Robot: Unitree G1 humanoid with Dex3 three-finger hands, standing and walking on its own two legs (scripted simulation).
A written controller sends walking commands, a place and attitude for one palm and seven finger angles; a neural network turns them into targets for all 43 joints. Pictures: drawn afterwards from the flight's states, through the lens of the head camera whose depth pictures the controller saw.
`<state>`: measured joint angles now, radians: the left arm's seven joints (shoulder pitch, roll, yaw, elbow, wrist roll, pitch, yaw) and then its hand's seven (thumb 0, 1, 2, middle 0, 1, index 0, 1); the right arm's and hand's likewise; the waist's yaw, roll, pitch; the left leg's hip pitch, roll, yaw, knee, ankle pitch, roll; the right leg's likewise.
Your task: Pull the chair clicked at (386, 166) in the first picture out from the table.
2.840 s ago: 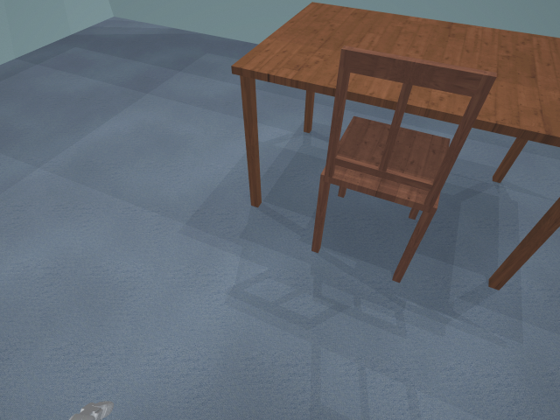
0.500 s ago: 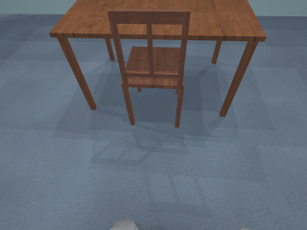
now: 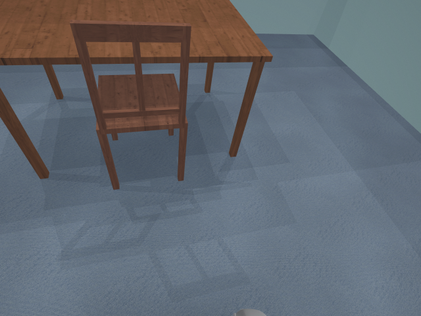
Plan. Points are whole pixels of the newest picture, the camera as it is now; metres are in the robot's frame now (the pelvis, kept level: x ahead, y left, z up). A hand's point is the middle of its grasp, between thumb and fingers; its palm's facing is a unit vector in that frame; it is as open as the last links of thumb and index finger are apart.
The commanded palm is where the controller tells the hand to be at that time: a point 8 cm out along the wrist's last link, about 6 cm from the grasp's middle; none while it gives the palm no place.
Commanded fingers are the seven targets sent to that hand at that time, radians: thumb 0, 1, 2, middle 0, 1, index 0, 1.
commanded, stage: walk to a spot facing it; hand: left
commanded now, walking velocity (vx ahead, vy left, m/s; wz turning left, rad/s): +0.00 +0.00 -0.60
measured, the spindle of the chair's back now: (139, 79) +0.89 +0.33 -0.09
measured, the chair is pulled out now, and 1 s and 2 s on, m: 0.00 0.00 0.00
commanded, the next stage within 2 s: none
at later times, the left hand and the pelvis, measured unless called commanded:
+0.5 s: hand (156, 310) +0.16 +0.11 -0.16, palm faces -0.27 -0.93 -0.23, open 7.4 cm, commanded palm none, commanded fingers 0.00 0.90 0.90 -0.20 -0.30 -0.20 -0.30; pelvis +0.02 -0.05 -0.01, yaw -18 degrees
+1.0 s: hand (165, 234) +0.34 +0.13 -0.18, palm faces -0.48 -0.86 -0.16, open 7.4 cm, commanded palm none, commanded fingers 0.00 0.90 0.90 -0.20 -0.30 -0.20 -0.30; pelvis +0.21 -0.03 +0.00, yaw -35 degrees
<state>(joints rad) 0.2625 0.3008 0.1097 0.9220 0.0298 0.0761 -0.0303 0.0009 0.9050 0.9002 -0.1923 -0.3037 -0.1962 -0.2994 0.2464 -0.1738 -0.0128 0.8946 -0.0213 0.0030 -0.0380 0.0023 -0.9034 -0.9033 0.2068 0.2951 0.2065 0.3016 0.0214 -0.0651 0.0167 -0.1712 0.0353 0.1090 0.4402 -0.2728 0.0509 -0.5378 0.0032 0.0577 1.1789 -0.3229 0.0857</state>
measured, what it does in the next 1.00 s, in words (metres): walks ahead, turning right: right foot, then left foot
